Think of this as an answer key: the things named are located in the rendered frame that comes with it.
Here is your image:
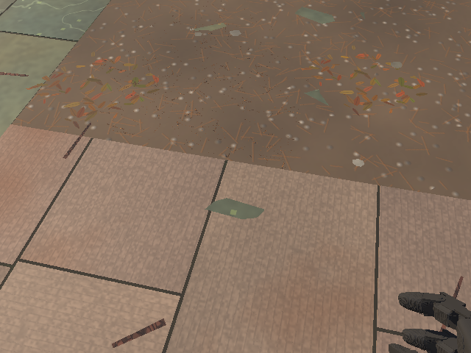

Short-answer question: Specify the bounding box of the robot right hand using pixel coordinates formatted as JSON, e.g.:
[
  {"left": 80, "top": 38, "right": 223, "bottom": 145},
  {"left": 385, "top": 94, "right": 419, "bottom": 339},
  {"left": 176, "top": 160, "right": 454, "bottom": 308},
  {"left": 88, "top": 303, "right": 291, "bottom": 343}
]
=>
[{"left": 389, "top": 292, "right": 471, "bottom": 353}]

